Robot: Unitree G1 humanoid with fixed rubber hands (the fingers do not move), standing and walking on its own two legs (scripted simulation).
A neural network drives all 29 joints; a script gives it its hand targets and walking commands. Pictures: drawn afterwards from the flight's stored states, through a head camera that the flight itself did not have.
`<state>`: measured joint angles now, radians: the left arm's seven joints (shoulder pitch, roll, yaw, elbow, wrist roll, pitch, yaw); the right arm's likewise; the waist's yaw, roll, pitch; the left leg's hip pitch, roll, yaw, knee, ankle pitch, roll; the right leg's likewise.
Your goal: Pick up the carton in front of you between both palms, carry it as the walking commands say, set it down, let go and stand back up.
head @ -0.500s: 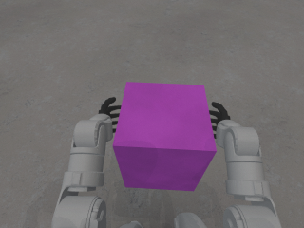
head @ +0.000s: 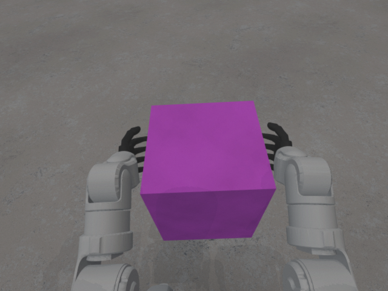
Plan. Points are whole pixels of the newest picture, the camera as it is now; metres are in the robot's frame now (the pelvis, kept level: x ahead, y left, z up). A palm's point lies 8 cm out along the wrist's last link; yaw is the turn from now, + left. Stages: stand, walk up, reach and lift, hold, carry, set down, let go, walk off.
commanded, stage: carry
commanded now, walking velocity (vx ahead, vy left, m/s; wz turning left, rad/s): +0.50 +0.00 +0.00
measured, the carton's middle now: (205, 176) +0.36 +0.01 +0.02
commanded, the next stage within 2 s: none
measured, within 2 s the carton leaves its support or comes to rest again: neither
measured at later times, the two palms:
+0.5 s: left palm (138, 103) +0.55 +0.19 +0.07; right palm (253, 107) +0.53 -0.11 +0.07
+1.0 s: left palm (164, 41) +0.84 +0.15 +0.09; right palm (255, 41) +0.84 -0.15 +0.08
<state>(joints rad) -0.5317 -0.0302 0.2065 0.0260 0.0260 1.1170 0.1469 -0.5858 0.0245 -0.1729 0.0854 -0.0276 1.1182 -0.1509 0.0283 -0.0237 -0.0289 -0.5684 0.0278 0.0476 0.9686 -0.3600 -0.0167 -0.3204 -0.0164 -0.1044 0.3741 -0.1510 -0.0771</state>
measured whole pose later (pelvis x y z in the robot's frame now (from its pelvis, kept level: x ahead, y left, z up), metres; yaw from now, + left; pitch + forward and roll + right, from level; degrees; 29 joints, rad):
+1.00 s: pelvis +0.57 +0.00 +0.00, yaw -1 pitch +4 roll +1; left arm -0.16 -0.13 0.12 -0.30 0.10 1.20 0.08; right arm -0.17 0.14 -0.11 -0.30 -0.12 1.21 -0.10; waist 0.03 0.01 -0.11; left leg -0.60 0.12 0.09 0.86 -0.20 -0.01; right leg -0.18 -0.04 -0.22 0.30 -0.19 -0.05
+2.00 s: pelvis +1.21 -0.02 +0.00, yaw +0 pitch +4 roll +2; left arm -0.15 -0.13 0.11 -0.35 0.10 1.18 0.08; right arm -0.16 0.13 -0.10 -0.35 -0.12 1.19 -0.10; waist 0.02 0.00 -0.05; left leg -0.61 0.11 0.10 0.84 -0.18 -0.01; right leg -0.14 -0.03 -0.21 0.26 -0.20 -0.06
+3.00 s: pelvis +1.88 -0.04 +0.00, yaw +0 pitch +4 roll +2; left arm -0.14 -0.13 0.11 -0.35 0.09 1.17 0.08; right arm -0.15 0.13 -0.09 -0.34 -0.12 1.18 -0.09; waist 0.01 0.01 -0.03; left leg -0.61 0.11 0.09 0.92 -0.19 -0.01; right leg -0.16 -0.03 -0.21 0.27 -0.19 -0.07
